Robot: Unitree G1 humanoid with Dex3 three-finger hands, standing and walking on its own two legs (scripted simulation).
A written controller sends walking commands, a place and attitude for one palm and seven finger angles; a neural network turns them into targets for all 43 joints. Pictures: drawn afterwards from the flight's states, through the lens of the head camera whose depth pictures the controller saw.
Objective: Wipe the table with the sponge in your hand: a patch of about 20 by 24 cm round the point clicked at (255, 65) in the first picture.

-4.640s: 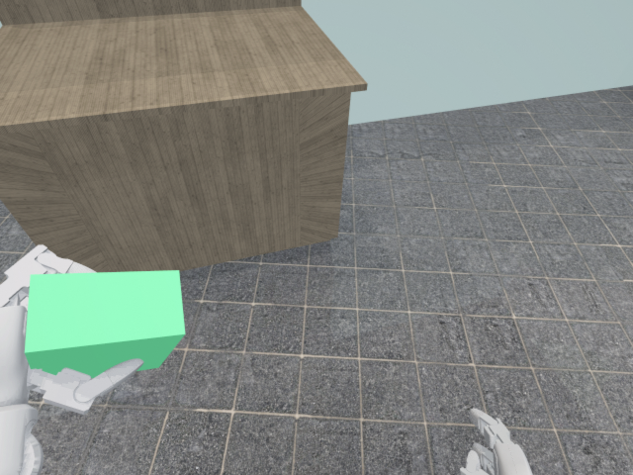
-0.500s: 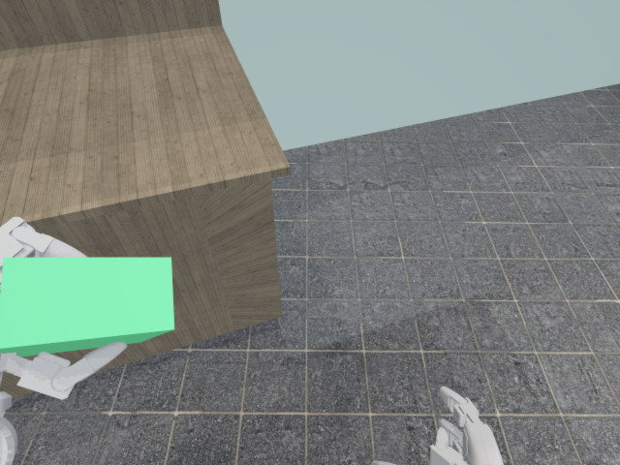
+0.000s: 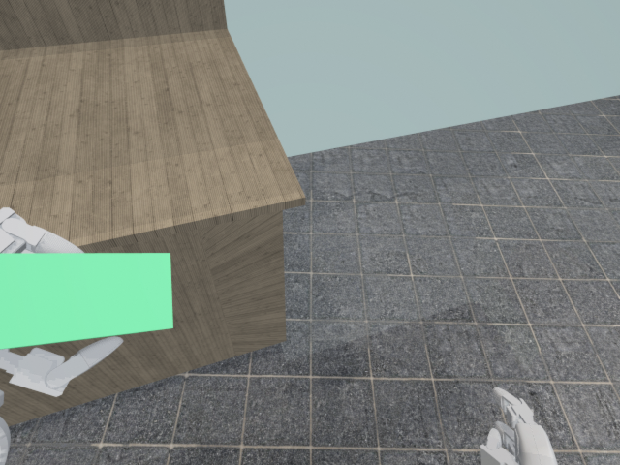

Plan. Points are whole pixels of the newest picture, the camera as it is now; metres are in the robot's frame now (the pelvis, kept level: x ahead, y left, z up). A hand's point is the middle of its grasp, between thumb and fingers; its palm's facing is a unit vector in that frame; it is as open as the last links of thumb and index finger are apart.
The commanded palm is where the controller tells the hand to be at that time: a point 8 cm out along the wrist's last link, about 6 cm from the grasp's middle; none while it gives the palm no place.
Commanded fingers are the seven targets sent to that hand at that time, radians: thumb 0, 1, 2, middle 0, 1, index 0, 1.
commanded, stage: take the last steps up to it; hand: left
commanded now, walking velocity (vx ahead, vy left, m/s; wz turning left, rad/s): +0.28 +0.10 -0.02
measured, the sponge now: (105, 301) +0.22 +0.20 +0.17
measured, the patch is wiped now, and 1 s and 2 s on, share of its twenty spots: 0.00 0.00 0.00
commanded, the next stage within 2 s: come to a stop and stand still in 0.88 s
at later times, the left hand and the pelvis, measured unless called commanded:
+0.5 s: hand (108, 231) +0.30 +0.23 +0.17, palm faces +0.37 -0.81 -0.47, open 10.4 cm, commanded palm +0.24 +0.28 +0.19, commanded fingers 0.00 0.10 1.30 -1.20 -1.60 -1.20 -1.60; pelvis +0.08 +0.00 +0.02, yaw +0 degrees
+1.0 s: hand (123, 180) +0.37 +0.24 +0.18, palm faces +0.35 -0.79 -0.50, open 10.4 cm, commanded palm +0.32 +0.29 +0.19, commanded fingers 0.00 0.10 1.30 -1.20 -1.60 -1.20 -1.60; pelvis +0.15 +0.01 +0.00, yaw -2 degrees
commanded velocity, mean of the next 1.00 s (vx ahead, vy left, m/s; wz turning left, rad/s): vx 0.18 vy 0.09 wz -0.02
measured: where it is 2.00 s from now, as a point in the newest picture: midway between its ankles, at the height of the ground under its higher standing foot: outside the picture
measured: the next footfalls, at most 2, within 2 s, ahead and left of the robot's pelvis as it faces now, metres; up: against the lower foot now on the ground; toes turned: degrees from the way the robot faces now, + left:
right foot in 0.28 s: +0.12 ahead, -0.09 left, +0.00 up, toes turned -10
left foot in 0.64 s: +0.20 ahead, +0.15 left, +0.00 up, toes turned +7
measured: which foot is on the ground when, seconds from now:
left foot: down 0.00-0.28, up 0.30-0.62, down 0.64-0.98, up 1.00-1.00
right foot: up 0.00-0.26, down 0.28-0.66, up 0.68-0.94, down 0.96-1.00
